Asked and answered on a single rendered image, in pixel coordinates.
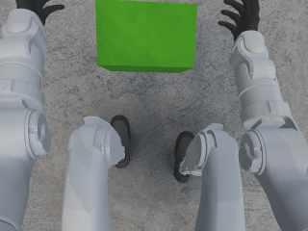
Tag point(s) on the robot right hand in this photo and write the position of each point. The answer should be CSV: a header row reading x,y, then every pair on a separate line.
x,y
248,19

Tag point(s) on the robot left upper arm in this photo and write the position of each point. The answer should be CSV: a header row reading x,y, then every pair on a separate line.
x,y
24,136

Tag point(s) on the robot left hand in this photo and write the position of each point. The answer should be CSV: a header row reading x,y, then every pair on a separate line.
x,y
36,6

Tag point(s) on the left robot foot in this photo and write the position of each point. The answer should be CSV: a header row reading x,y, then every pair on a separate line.
x,y
121,125

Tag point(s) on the carton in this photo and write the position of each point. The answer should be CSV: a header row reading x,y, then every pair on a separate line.
x,y
142,36

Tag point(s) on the robot right forearm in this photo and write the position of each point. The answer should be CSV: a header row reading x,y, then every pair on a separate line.
x,y
257,85

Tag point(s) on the robot right upper arm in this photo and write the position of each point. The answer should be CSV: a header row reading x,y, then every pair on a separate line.
x,y
278,158

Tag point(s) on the robot left forearm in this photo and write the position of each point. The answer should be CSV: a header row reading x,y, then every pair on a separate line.
x,y
22,49

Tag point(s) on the robot left shin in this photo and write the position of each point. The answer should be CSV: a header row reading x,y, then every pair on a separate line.
x,y
97,120

